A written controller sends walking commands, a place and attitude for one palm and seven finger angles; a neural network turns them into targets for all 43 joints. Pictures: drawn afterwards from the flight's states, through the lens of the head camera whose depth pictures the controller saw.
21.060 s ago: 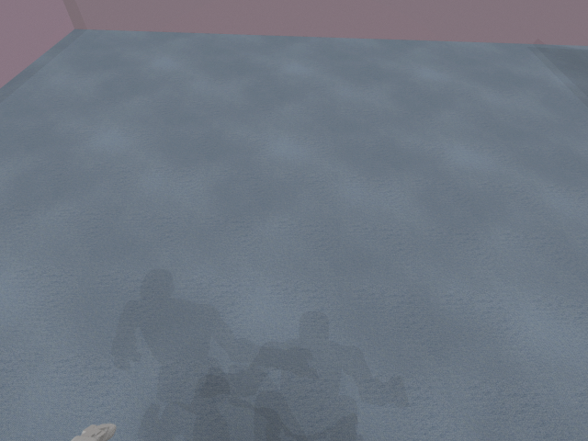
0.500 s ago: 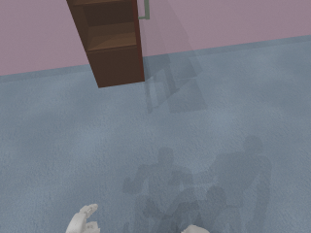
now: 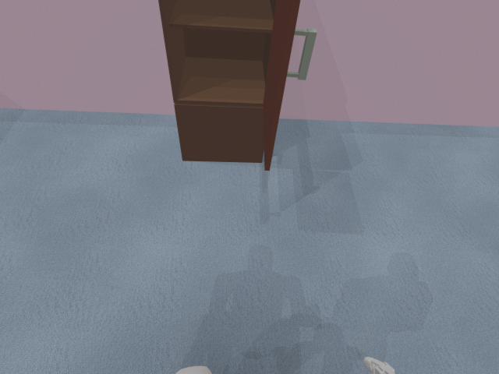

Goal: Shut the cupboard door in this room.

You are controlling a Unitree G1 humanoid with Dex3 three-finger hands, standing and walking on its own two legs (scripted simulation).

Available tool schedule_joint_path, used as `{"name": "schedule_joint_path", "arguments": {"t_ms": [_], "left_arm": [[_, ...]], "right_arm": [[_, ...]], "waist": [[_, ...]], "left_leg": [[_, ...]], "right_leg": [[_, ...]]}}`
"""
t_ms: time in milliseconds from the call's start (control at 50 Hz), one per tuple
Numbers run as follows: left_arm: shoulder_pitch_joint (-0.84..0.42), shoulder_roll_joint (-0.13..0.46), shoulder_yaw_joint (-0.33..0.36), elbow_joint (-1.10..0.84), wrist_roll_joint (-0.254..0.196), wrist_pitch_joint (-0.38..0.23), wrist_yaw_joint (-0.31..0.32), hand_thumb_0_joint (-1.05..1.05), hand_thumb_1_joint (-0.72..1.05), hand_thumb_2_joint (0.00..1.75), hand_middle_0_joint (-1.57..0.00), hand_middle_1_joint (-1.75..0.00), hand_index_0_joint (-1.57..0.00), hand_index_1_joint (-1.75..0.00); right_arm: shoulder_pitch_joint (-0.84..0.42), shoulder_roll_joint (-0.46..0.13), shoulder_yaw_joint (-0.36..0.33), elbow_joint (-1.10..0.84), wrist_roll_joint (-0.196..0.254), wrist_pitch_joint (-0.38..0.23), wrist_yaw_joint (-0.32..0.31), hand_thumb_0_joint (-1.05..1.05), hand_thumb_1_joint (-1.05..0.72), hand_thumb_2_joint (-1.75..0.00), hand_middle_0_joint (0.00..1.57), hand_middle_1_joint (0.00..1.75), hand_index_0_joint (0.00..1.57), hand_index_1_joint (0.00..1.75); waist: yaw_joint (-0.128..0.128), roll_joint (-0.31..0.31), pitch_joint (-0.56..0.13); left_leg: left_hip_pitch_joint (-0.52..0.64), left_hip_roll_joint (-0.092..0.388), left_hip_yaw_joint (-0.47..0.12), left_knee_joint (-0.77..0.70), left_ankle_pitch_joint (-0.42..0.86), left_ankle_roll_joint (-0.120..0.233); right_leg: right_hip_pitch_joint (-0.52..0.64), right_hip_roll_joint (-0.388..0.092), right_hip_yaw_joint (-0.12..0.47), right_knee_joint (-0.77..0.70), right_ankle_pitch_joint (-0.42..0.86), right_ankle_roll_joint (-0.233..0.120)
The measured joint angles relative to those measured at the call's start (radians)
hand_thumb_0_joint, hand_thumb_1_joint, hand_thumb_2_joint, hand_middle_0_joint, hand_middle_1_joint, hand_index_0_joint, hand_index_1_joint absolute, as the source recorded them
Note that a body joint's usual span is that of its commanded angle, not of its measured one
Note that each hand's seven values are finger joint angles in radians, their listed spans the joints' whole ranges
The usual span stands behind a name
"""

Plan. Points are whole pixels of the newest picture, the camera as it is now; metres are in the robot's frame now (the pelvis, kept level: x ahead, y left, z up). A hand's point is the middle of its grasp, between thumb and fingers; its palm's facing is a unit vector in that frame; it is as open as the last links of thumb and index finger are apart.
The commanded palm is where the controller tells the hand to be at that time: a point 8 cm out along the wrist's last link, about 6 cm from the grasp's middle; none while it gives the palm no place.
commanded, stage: turn or walk to find it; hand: left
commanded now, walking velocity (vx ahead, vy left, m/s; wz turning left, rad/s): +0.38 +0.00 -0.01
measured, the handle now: (299, 55) +0.88 -0.03 +0.07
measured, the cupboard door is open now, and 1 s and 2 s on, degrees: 88 88 88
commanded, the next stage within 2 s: stand and wait in 0.04 s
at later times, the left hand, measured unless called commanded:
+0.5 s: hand (192, 308) +0.25 +0.14 -0.16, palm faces +0.01 -0.98 -0.21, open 7.3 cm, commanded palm none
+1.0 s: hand (170, 369) +0.14 +0.15 -0.16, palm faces +0.09 -0.98 -0.17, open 7.3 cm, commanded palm none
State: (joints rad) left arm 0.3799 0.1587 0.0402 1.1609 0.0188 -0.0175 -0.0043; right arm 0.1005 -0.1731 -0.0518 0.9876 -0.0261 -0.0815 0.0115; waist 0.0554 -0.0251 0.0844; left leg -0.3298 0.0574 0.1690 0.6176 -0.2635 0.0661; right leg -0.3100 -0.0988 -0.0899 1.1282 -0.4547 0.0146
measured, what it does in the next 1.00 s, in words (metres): walks ahead: right foot, then left foot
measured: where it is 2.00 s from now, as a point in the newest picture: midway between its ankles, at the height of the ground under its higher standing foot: outside the picture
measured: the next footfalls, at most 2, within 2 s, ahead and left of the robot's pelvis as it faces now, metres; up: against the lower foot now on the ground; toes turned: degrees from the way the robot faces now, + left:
right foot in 0.38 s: +0.27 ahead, -0.12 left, +0.00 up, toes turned -7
left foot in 0.70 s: +0.20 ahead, +0.11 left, +0.00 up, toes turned +5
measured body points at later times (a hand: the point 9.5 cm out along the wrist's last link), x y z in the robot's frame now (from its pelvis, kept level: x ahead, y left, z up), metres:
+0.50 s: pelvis +0.16 -0.03 +0.00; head +0.18 -0.05 +0.45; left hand +0.25 +0.19 -0.14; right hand +0.11 -0.23 -0.17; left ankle +0.08 +0.09 -0.69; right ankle +0.23 -0.12 -0.73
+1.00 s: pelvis +0.19 -0.01 +0.02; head +0.19 -0.01 +0.47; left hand +0.14 +0.20 -0.15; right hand +0.19 -0.22 -0.15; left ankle +0.16 +0.11 -0.73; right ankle +0.23 -0.12 -0.73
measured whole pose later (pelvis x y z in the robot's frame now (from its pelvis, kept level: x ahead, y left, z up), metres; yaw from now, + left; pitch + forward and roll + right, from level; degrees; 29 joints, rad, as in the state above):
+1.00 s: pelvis +0.19 -0.01 +0.02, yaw +0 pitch -2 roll +0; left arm 0.33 0.13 0.00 1.17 0.01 0.00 0.03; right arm 0.29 -0.13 -0.01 1.14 -0.01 -0.01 -0.03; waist 0.03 0.00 0.03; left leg -0.10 0.02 0.08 0.39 -0.25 0.00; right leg -0.22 -0.05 -0.13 0.40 -0.15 -0.01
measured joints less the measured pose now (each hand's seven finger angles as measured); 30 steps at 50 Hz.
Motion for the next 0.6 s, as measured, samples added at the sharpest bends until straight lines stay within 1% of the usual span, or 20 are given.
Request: {"name": "schedule_joint_path", "arguments": {"t_ms": [20, 60, 100, 140, 200, 240, 280, 360, 380, 400, 420, 460, 480, 520, 600], "left_arm": [[-0.018, 0.002, 0.002, -0.006, 0.003, 0.001, -0.003, 0.01, 0.92, 0.9, -0.2, -0.3, -0.2, -0.3], [-0.057, 0.006, 0.006, -0.03, 0.008, 0.001, -0.006, 0.01, 0.92, 0.9, -0.2, -0.3, -0.2, -0.3], [-0.093, 0.01, 0.011, -0.061, 0.011, 0.001, -0.005, 0.01, 0.92, 0.9, -0.2, -0.3, -0.2, -0.3], [-0.13, 0.015, 0.016, -0.089, 0.012, 0.003, -0.001, 0.01, 0.92, 0.9, -0.2, -0.3, -0.19, -0.3], [-0.187, 0.021, 0.018, -0.12, 0.008, 0.007, 0.004, 0.01, 0.92, 0.9, -0.2, -0.3, -0.19, -0.3], [-0.22, 0.023, 0.016, -0.134, 0.006, 0.01, 0.008, 0.01, 0.92, 0.9, -0.2, -0.3, -0.19, -0.3], [-0.246, 0.022, 0.012, -0.142, 0.005, 0.011, 0.011, 0.01, 0.92, 0.9, -0.2, -0.3, -0.19, -0.3], [-0.27, 0.015, -0.002, -0.148, 0.004, 0.005, 0.014, 0.01, 0.92, 0.9, -0.2, -0.3, -0.19, -0.3], [-0.267, 0.013, -0.006, -0.149, 0.004, -0.003, 0.015, 0.01, 0.91, 0.9, -0.2, -0.3, -0.19, -0.3], [-0.267, 0.007, -0.009, -0.145, 0.005, -0.014, 0.017, 0.01, 0.91, 0.9, -0.2, -0.3, -0.19, -0.3], [-0.269, -0.003, -0.013, -0.139, 0.004, -0.024, 0.02, 0.01, 0.91, 0.9, -0.2, -0.3, -0.19, -0.3], [-0.265, -0.02, -0.023, -0.128, -0.004, -0.036, 0.022, 0.0, 0.91, 0.9, -0.2, -0.3, -0.2, -0.3], [-0.261, -0.027, -0.026, -0.121, -0.006, -0.034, 0.024, 0.0, 0.91, 0.9, -0.2, -0.3, -0.2, -0.3], [-0.257, -0.034, -0.015, -0.114, -0.013, -0.025, 0.036, 0.0, 0.93, 0.9, -0.2, -0.3, -0.2, -0.3], [-0.248, -0.021, -0.007, -0.1, -0.005, -0.007, 0.04, -0.01, 0.95, 0.9, -0.21, -0.3, -0.2, -0.3]], "right_arm": [[0.014, 0.006, 0.002, 0.005, 0.0, -0.002, -0.004, 0.0, -0.91, -0.9, 0.2, 0.3, 0.19, 0.3], [0.052, 0.018, -0.001, 0.019, 0.007, -0.007, -0.014, -0.01, -0.92, -0.9, 0.2, 0.3, 0.2, 0.3], [0.091, 0.013, -0.016, 0.03, 0.013, -0.012, -0.028, -0.02, -0.95, -0.9, 0.21, 0.3, 0.2, 0.3], [0.129, 0.007, -0.013, 0.05, 0.013, -0.009, -0.029, -0.02, -0.96, -0.9, 0.21, 0.3, 0.2, 0.3], [0.181, 0.011, -0.005, 0.084, 0.013, 0.0, -0.03, -0.02, -0.95, -0.9, 0.2, 0.3, 0.2, 0.3], [0.21, 0.02, 0.0, 0.105, 0.011, 0.007, -0.03, -0.01, -0.94, -0.9, 0.2, 0.3, 0.2, 0.3], [0.232, 0.03, 0.003, 0.122, 0.007, 0.015, -0.03, -0.01, -0.93, -0.9, 0.2, 0.3, 0.2, 0.3], [0.266, 0.048, 0.008, 0.154, 0.004, 0.032, -0.034, 0.0, -0.92, -0.9, 0.2, 0.3, 0.2, 0.3], [0.278, 0.052, 0.009, 0.161, 0.006, 0.036, -0.035, 0.0, -0.92, -0.9, 0.2, 0.3, 0.2, 0.3], [0.281, 0.053, 0.01, 0.171, 0.009, 0.04, -0.034, 0.0, -0.92, -0.9, 0.2, 0.3, 0.2, 0.3], [0.273, 0.051, 0.01, 0.177, 0.013, 0.047, -0.034, 0.0, -0.92, -0.9, 0.2, 0.3, 0.2, 0.3], [0.252, 0.049, 0.011, 0.176, 0.021, 0.068, -0.035, 0.0, -0.91, -0.9, 0.2, 0.3, 0.19, 0.3], [0.241, 0.049, 0.011, 0.174, 0.022, 0.075, -0.035, 0.0, -0.91, -0.9, 0.2, 0.3, 0.19, 0.3], [0.223, 0.052, 0.012, 0.166, 0.022, 0.083, -0.036, 0.0, -0.91, -0.9, 0.2, 0.3, 0.19, 0.3], [0.189, 0.054, 0.016, 0.146, 0.016, 0.088, -0.033, 0.0, -0.91, -0.9, 0.2, 0.3, 0.19, 0.3]], "waist": [[-0.005, 0.001, -0.003], [-0.013, 0.001, -0.013], [-0.023, -0.002, -0.026], [-0.029, -0.007, -0.035], [-0.037, -0.011, -0.037], [-0.046, -0.009, -0.031], [-0.06, -0.004, -0.021], [-0.084, 0.012, -0.004], [-0.086, 0.014, -0.004], [-0.085, 0.026, -0.002], [-0.087, 0.046, 0.008], [-0.097, 0.067, 0.02], [-0.098, 0.071, 0.022], [-0.093, 0.073, 0.016], [-0.071, 0.069, -0.01]], "left_leg": [[0.03, -0.006, 0.003, -0.033, 0.006, -0.003], [0.088, -0.02, 0.006, -0.103, 0.015, 0.002], [0.139, -0.037, 0.009, -0.167, 0.025, 0.006], [0.183, -0.052, 0.011, -0.217, 0.029, 0.007], [0.237, -0.065, 0.009, -0.263, 0.022, 0.0], [0.264, -0.068, 0.006, -0.272, 0.007, -0.007], [0.284, -0.067, 0.005, -0.264, -0.018, -0.016], [0.306, -0.057, 0.006, -0.186, -0.102, -0.043], [0.303, -0.053, 0.005, -0.146, -0.134, -0.052], [0.285, -0.04, 0.002, -0.083, -0.167, -0.061], [0.251, -0.024, -0.02, 0.004, -0.186, -0.067], [0.167, -0.023, -0.083, 0.183, -0.265, -0.081], [0.132, -0.024, -0.104, 0.243, -0.279, -0.085], [0.078, -0.016, -0.125, 0.289, -0.264, -0.091], [0.041, 0.01, -0.133, 0.204, -0.206, -0.095]], "right_leg": [[-0.047, -0.005, 0.002, 0.042, 0.032, -0.001], [-0.127, -0.017, 0.007, 0.057, 0.091, 0.004], [-0.194, -0.029, 0.019, 0.041, 0.154, 0.012], [-0.246, -0.036, 0.029, 0.016, 0.206, 0.025], [-0.282, -0.035, 0.032, -0.061, 0.264, 0.039], [-0.271, -0.027, 0.024, -0.154, 0.283, 0.039], [-0.238, -0.013, 0.014, -0.263, 0.284, 0.033], [-0.12, 0.023, -0.012, -0.467, 0.293, 0.011], [-0.076, 0.029, -0.022, -0.527, 0.333, 0.005], [-0.053, 0.039, -0.03, -0.546, 0.301, -0.025], [-0.05, 0.052, -0.04, -0.532, 0.268, -0.049], [-0.038, 0.061, -0.056, -0.524, 0.24, -0.074], [-0.027, 0.063, -0.062, -0.538, 0.243, -0.077], [-0.004, 0.067, -0.071, -0.577, 0.259, -0.079], [0.02, 0.076, -0.078, -0.64, 0.286, -0.08]]}}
